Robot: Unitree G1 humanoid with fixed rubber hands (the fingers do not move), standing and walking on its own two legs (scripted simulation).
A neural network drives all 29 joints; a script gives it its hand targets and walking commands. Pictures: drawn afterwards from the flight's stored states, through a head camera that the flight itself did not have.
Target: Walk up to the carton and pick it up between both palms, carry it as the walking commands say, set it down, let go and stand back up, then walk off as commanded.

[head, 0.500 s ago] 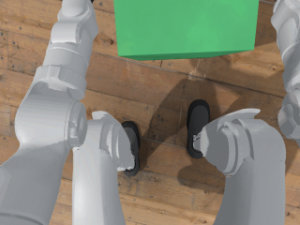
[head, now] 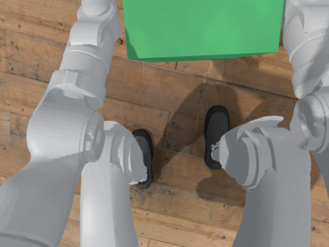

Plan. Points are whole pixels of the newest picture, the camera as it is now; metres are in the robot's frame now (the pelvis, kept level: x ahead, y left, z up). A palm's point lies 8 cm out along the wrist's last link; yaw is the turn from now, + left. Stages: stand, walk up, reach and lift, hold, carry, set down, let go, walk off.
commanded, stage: reach and lift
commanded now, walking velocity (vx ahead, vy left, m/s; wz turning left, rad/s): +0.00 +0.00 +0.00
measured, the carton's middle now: (193, 0) +0.54 -0.07 -0.24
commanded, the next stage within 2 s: none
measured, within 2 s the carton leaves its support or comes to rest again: leaves its support in 0.74 s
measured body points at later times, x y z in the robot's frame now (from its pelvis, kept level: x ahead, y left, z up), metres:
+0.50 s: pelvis +0.00 +0.00 -0.02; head +0.36 -0.05 +0.23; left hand +0.57 +0.08 -0.18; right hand +0.55 -0.23 -0.18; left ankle +0.10 +0.12 -0.35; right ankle +0.15 -0.13 -0.35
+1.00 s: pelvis +0.01 -0.01 +0.00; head +0.36 -0.05 +0.29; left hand +0.58 +0.08 -0.12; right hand +0.56 -0.24 -0.12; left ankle +0.10 +0.12 -0.35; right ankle +0.15 -0.13 -0.35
